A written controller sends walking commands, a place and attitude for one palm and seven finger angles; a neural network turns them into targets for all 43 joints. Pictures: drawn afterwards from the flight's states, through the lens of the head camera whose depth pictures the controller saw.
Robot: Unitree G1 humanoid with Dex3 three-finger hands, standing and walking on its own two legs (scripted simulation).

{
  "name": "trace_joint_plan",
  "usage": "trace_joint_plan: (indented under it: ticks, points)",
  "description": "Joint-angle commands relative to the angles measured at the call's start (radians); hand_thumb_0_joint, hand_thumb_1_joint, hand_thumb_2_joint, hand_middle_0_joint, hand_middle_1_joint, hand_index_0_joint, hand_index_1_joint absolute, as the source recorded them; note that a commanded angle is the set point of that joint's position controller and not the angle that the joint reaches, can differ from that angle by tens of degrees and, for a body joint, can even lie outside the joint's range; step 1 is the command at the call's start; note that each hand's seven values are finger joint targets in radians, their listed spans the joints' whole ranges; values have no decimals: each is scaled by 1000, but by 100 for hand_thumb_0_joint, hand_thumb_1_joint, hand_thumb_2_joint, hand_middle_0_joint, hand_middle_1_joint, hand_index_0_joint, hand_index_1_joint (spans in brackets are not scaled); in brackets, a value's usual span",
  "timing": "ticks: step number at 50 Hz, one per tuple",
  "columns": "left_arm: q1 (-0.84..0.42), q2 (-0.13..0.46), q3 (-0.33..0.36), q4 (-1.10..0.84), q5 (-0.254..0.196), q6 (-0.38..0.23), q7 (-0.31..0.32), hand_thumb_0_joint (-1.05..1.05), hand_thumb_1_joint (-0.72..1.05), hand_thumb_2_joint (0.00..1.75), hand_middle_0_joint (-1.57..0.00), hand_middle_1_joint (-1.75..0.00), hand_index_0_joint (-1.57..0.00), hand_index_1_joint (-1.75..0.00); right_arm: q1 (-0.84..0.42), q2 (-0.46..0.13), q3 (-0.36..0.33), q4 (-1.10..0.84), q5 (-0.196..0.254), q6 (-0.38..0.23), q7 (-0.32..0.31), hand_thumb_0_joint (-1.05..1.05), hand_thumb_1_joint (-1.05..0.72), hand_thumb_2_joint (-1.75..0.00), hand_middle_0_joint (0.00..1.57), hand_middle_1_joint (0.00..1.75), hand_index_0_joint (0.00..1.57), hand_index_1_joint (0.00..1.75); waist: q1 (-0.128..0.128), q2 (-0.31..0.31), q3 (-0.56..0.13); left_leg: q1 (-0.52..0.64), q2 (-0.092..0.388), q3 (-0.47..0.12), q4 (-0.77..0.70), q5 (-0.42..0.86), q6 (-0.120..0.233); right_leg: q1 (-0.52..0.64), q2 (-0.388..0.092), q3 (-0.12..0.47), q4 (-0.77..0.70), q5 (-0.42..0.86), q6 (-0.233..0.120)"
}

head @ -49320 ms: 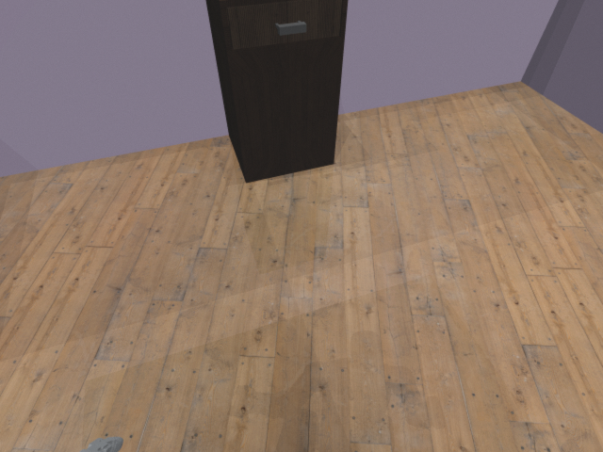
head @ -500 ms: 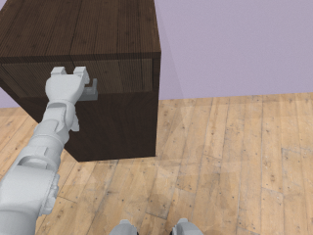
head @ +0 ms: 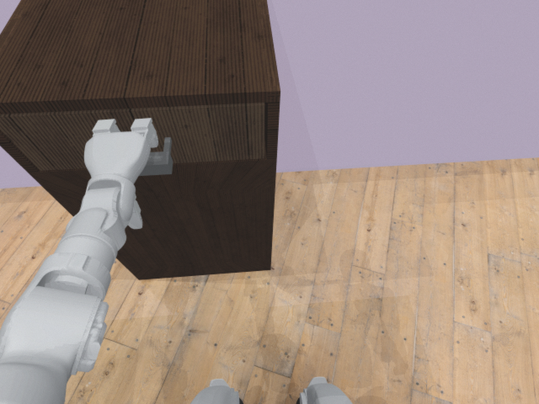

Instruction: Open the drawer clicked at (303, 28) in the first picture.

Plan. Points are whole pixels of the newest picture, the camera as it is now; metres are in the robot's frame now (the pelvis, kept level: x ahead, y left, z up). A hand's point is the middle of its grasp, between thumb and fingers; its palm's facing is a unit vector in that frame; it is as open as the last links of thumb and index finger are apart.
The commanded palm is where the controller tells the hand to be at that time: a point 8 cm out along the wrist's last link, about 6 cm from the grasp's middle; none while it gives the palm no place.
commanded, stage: lift the fingers back up to retry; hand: left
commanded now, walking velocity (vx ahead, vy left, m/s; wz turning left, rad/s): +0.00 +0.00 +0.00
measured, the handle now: (141, 154) +0.52 +0.21 +0.01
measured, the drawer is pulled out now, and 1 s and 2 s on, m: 0.00 0.00 0.00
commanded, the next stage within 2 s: re-aim the fingers above the handle in 0.62 s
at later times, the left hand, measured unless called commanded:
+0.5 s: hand (115, 151) +0.48 +0.22 +0.08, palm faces +0.00 -0.05 -1.00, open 13.8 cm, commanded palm +0.44 +0.22 +0.13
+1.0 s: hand (114, 157) +0.47 +0.22 +0.07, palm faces -0.05 -0.03 -1.00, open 13.9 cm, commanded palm +0.45 +0.22 +0.13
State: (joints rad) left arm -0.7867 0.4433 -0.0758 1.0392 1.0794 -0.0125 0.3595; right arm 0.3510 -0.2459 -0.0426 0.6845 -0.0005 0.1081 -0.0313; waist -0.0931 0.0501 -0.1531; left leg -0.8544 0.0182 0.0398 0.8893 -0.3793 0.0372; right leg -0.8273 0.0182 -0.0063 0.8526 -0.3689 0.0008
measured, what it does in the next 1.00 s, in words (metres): stands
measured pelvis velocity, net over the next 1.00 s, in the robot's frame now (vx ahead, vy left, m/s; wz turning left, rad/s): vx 0.03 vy -0.02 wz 0.02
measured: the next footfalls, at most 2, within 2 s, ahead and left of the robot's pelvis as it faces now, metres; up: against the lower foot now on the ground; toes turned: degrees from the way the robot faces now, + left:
none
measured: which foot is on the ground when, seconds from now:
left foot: down 0.00-1.00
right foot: down 0.00-1.00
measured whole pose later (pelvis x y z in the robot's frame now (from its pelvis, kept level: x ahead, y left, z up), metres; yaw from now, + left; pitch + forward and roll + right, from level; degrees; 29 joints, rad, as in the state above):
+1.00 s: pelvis +0.03 -0.02 +0.03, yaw +1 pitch +14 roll +0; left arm -0.67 0.46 -0.06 0.90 1.04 -0.05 0.24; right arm 0.28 -0.25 -0.05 0.68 0.01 0.13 -0.03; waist -0.05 0.05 -0.12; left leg -0.58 0.01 0.02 0.69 -0.34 0.01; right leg -0.56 0.02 -0.02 0.68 -0.35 -0.02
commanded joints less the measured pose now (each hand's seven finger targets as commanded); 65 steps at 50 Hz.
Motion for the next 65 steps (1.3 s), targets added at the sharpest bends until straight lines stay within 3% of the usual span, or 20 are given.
trace_joint_plan:
  ticks: [1, 3, 4, 7, 15, 19, 20, 22, 24, 28, 35, 38, 42, 45, 51, 53, 57, 60, 64, 65]
  points:
    - [-376, 205, 56, -181, -12, -13, 11, 0, -50, 30, -30, -120, -30, -120, 107, -162, -61, -59, 4, -16, -17, 0, -90, -90, 20, 30, 20, 30, -18, -8, -354, 365, -19, -45, -133, 227, 6, 151, 45, -25, -145, 156, -36]
    - [-388, 202, 53, -205, -13, -21, 13, 0, -50, 30, -30, -120, -30, -120, 103, -160, -63, -60, 4, -21, -18, 0, -90, -90, 20, 30, 20, 30, -21, -16, -347, 373, -22, -39, -143, 223, 10, 173, 45, -20, -165, 158, -34]
    - [-411, 249, 88, -234, -14, -32, 16, 0, -50, 30, -30, -120, -30, -120, 101, -164, -62, -57, 2, -21, -21, 0, -90, -90, 20, 30, 20, 30, -16, -12, -364, 384, -20, -44, -147, 241, 9, 194, 42, -19, -165, 172, -36]
    - [-395, 221, 75, -292, -5, -48, 23, 0, -50, 30, -30, -120, -30, -120, 94, -156, -70, -59, 0, -23, -15, 0, -90, -90, 20, 30, 20, 30, -5, 50, -398, 460, -21, -42, -150, 324, 2, 201, 47, -24, -166, 223, -40]
    - [-308, 267, 132, -360, -25, -24, 14, 0, -50, 30, -30, -120, -30, -120, 69, -155, -74, -62, 6, -7, -1, 0, -90, -90, 20, 30, 20, 30, 30, 13, -436, 511, -23, -30, -174, 514, 2, 353, 45, -23, -181, 415, -37]
    - [-271, 273, 128, -386, -38, -12, -19, 0, -50, 30, -30, -120, -30, -120, 36, -158, -72, -73, 11, 1, -6, 0, -90, -90, 20, 30, 20, 30, 32, -15, -383, 506, -28, -15, -202, 510, 8, 417, 38, -16, -213, 452, -36]
    - [-285, 256, 104, -421, -33, -15, -29, 0, -50, 30, -30, -120, -30, -120, 28, -153, -72, -79, 14, 2, -5, 0, -90, -90, 20, 30, 20, 30, 31, 20, -397, 529, -31, -13, -207, 523, 7, 411, 37, -12, -216, 462, -33]
    - [-238, 270, 123, -450, -42, -14, -48, 0, -50, 30, -30, -120, -30, -120, 19, -153, -73, -85, 15, 4, -5, 0, -90, -90, 20, 30, 20, 30, 46, 9, -395, 556, -27, -15, -216, 564, 7, 433, 37, -16, -223, 479, -34]
    - [-163, 185, 63, -444, -62, -7, -77, 0, -50, 30, -30, -120, -30, -120, 7, -150, -74, -94, 17, 8, 1, 0, -90, -90, 20, 30, 20, 30, 37, -14, -351, 560, -27, -12, -219, 601, 7, 440, 33, -19, -234, 507, -35]
    - [-137, 171, 42, -430, -65, -7, -124, 0, -50, 30, -30, -120, -30, -120, -17, -157, -69, -102, 21, 22, 0, 0, -90, -90, 20, 30, 20, 30, 35, -69, -267, 534, -32, -6, -242, 491, 8, 426, 30, -19, -254, 453, -32]
    - [-247, 248, 104, -491, -39, -93, -87, 0, -50, 30, -30, -120, -30, -120, -31, -140, -68, -103, 12, 16, -12, 0, -90, -90, 20, 30, 20, 30, 43, -19, -314, 532, -50, -12, -230, 443, 9, 425, 24, -2, -238, 422, -34]
    - [-295, 198, 64, -443, -34, -78, -47, 0, -50, 30, -30, -120, -30, -120, -31, -139, -69, -88, 11, 4, -9, 0, -90, -90, 20, 30, 20, 30, 20, -21, -280, 521, -48, -11, -224, 403, 6, 378, 25, -7, -240, 378, -36]
    - [-336, 260, 98, -401, -22, -44, -34, 0, -50, 30, -30, -120, -30, -120, -18, -144, -65, -80, 11, 1, -11, 0, -90, -90, 20, 30, 20, 30, 29, -13, -354, 507, -53, -3, -219, 414, 7, 426, 22, 4, -232, 421, -32]
    - [-280, 271, 107, -323, -33, -25, -62, 0, -50, 30, -30, -120, -30, -120, -13, -148, -61, -83, 15, 5, -15, 0, -90, -90, 20, 30, 20, 30, 31, -46, -344, 475, -54, 3, -224, 402, 10, 457, 19, 7, -239, 444, -27]
    - [-281, 212, 54, -322, -50, -68, -113, 0, -50, 30, -30, -120, -30, -120, 8, -153, -65, -85, 14, 4, -21, 0, -90, -90, 20, 30, 20, 30, 8, -60, -283, 466, -50, -1, -229, 368, 14, 416, 21, 5, -253, 407, -27]
    - [-295, 275, 103, -330, -46, -89, -105, 0, -50, 30, -30, -120, -30, -120, 21, -157, -66, -80, 14, 2, -23, 0, -90, -90, 20, 30, 20, 30, 19, -50, -288, 453, -48, -5, -231, 346, 13, 409, 22, 9, -252, 369, -30]
    - [-333, 289, 119, -346, -30, -109, -62, 0, -50, 30, -30, -120, -30, -120, 39, -154, -69, -75, 12, -3, -17, 0, -90, -90, 20, 30, 20, 30, 23, -17, -324, 449, -48, -9, -222, 368, 10, 392, 28, 7, -232, 368, -32]
    - [-317, 349, 175, -333, -19, -96, -29, 0, -50, 30, -30, -120, -30, -120, 48, -157, -74, -67, 10, -4, -13, 0, -90, -90, 20, 30, 20, 30, 42, 7, -384, 452, -46, -4, -216, 404, 7, 418, 30, 9, -218, 396, -34]
    - [-307, 320, 145, -260, -27, -50, -28, 0, -50, 30, -30, -120, -30, -120, 53, -165, -72, -58, 14, -7, -12, 0, -90, -90, 20, 30, 20, 30, 21, -45, -340, 423, -41, 2, -223, 373, 9, 419, 30, 4, -233, 383, -31]
    - [-321, 363, 170, -268, -18, -49, -27, 0, -50, 30, -30, -120, -30, -120, 55, -168, -70, -55, 18, -3, -13, 0, -90, -90, 20, 30, 20, 30, 30, -31, -349, 424, -40, 0, -230, 374, 9, 413, 31, 5, -231, 376, -29]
